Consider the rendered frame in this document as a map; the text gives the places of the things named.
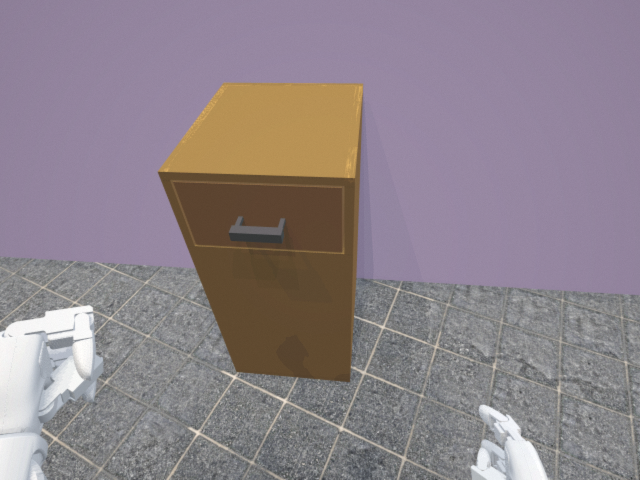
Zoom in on handle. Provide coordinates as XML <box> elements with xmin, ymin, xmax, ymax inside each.
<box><xmin>229</xmin><ymin>216</ymin><xmax>286</xmax><ymax>244</ymax></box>

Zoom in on robot left hand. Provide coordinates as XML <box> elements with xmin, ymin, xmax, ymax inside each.
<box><xmin>0</xmin><ymin>305</ymin><xmax>103</xmax><ymax>435</ymax></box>

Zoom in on left robot forearm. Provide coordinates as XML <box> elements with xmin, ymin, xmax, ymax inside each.
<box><xmin>0</xmin><ymin>432</ymin><xmax>48</xmax><ymax>480</ymax></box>

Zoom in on cabinet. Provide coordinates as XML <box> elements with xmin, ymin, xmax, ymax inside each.
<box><xmin>158</xmin><ymin>83</ymin><xmax>363</xmax><ymax>382</ymax></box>

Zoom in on robot right hand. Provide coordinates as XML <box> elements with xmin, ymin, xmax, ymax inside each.
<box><xmin>471</xmin><ymin>405</ymin><xmax>548</xmax><ymax>480</ymax></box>

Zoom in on drawer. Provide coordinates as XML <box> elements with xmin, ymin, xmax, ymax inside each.
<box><xmin>173</xmin><ymin>180</ymin><xmax>344</xmax><ymax>252</ymax></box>

